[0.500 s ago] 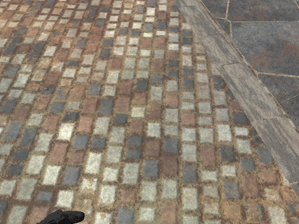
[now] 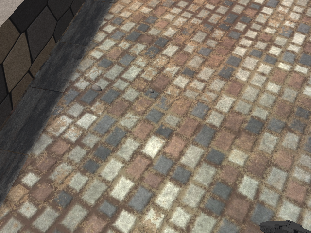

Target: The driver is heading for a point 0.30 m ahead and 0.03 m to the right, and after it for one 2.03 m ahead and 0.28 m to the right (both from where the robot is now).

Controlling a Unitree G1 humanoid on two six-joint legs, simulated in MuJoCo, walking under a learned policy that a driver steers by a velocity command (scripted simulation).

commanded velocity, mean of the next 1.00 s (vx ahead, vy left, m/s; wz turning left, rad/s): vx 0.50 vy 0.00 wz -0.23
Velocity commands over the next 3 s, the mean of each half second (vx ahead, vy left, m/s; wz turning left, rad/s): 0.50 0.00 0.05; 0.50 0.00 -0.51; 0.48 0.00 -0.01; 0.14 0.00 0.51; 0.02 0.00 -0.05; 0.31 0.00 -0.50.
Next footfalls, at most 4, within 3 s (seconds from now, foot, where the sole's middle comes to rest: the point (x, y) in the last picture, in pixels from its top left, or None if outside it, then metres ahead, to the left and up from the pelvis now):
0.02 left None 0.17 0.08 -0.76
0.60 right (186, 226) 0.48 -0.06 -0.76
1.10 left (170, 153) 0.82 0.02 -0.76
1.58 right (221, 133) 0.95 -0.23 -0.76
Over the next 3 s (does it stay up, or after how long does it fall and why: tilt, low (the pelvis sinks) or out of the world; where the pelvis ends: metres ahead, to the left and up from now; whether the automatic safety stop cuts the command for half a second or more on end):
stays up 0.99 -0.10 0.00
